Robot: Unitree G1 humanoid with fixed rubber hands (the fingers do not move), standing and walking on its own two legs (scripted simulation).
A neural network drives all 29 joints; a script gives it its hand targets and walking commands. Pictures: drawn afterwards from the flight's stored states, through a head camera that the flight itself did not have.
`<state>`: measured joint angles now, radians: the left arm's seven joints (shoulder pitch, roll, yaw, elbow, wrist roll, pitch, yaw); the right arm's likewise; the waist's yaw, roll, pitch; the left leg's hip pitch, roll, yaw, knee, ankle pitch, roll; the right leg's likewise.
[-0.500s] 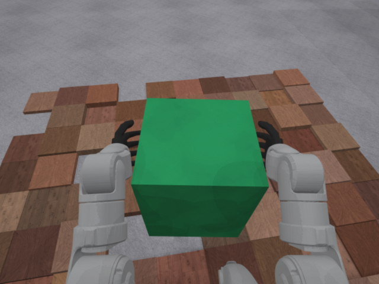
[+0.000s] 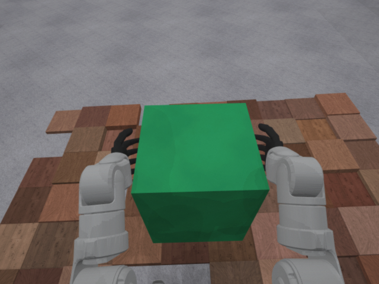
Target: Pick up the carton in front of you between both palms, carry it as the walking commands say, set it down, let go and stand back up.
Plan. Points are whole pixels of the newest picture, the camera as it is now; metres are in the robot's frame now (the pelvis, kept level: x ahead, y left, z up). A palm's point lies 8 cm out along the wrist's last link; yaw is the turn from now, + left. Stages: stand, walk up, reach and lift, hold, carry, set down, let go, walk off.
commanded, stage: carry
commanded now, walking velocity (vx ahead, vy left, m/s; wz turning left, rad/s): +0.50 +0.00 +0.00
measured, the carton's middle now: (196, 177) +0.35 +0.01 +0.03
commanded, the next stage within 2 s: none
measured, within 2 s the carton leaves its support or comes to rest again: neither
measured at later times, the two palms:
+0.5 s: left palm (131, 82) +0.62 +0.18 +0.10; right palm (241, 80) +0.60 -0.12 +0.10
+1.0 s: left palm (159, 26) +1.00 +0.14 +0.08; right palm (236, 24) +1.00 -0.16 +0.08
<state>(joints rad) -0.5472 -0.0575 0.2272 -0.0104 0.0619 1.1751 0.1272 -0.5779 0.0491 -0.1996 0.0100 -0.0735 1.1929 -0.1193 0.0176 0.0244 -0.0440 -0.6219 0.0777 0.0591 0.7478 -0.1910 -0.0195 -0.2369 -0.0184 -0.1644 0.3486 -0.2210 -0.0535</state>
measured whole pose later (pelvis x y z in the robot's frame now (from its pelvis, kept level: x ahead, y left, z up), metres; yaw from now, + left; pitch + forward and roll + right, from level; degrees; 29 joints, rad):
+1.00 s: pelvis +0.63 +0.00 -0.02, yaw -1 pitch +5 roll +1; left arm -0.67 -0.01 0.21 0.21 0.07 1.12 0.11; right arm -0.69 -0.01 -0.20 0.20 -0.07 1.16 -0.12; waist 0.01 0.02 -0.03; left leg -0.77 0.09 0.07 1.04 -0.25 0.02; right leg -0.21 -0.01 -0.17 0.43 -0.26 -0.10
